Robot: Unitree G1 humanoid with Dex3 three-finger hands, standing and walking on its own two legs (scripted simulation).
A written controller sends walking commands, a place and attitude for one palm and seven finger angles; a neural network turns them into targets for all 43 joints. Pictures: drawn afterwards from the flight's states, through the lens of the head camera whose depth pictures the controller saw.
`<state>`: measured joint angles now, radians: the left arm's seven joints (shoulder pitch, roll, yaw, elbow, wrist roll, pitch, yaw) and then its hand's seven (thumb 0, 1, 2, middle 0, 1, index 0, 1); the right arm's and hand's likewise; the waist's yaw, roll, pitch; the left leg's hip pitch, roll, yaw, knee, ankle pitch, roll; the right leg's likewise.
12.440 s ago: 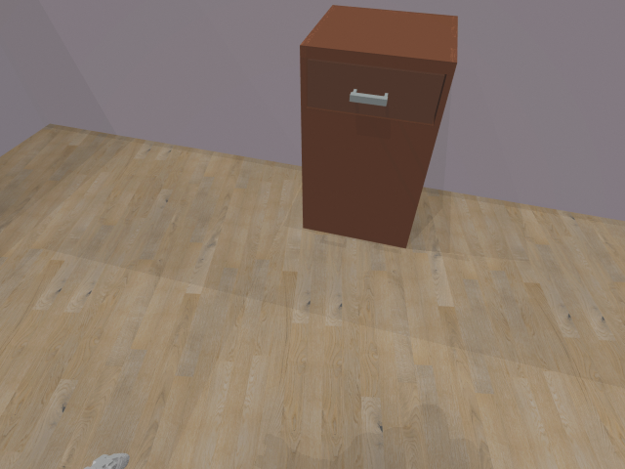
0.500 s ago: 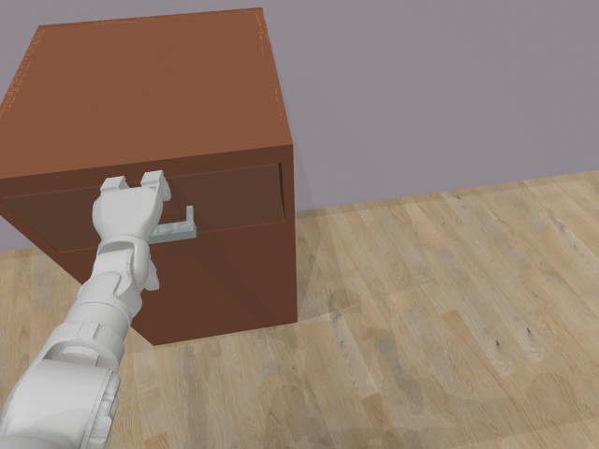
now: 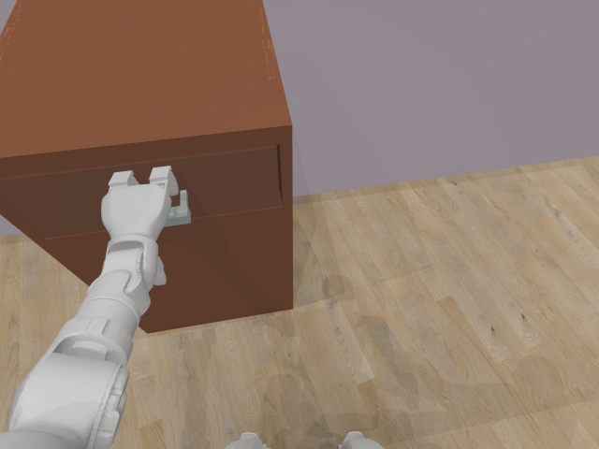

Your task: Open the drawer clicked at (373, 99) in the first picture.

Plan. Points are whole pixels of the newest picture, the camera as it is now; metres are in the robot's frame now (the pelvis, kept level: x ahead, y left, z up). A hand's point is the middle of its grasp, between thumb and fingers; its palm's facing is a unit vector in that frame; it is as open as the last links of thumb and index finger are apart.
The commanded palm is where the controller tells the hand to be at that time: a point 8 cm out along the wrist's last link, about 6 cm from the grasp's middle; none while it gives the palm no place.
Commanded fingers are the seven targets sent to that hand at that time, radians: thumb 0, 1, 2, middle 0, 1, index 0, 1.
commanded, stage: lower the fingers behind the handle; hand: left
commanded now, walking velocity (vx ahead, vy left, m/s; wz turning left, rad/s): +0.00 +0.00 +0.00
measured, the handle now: (152, 209) +0.49 +0.24 -0.04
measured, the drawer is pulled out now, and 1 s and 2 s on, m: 0.00 0.00 0.00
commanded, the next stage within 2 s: close the thumb around the handle in 1.16 s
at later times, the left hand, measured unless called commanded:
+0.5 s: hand (155, 242) +0.43 +0.22 -0.04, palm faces -0.03 -0.01 -1.00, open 13.9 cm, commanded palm +0.41 +0.22 +0.01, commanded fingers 0.00 -0.50 0.30 -0.30 -1.20 -0.30 -1.20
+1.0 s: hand (157, 241) +0.44 +0.23 -0.06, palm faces -0.05 -0.01 -1.00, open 13.8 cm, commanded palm +0.42 +0.22 -0.01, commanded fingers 0.00 -0.50 0.30 -0.30 -1.20 -0.30 -1.20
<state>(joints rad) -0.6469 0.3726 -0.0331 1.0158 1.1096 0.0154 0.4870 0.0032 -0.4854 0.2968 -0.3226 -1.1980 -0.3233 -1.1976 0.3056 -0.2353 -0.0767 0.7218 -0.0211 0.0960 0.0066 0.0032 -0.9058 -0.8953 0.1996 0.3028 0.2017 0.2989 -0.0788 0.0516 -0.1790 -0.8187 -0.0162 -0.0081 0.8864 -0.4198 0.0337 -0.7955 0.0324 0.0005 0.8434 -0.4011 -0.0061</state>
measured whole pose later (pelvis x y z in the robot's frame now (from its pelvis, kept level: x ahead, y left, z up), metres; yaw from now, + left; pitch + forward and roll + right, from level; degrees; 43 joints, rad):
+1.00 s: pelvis -0.01 +0.00 -0.03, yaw -1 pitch +25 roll -2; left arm -0.70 0.42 0.00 1.09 1.10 0.02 0.51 0.00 -0.48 0.30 -0.31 -1.20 -0.32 -1.21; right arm 0.31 -0.24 -0.05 0.74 -0.03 0.07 0.00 0.00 -0.91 -0.90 0.20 0.30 0.20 0.30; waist -0.11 0.06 -0.20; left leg -1.03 0.00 -0.01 1.06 -0.47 0.03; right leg -1.00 0.05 -0.01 1.01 -0.45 -0.01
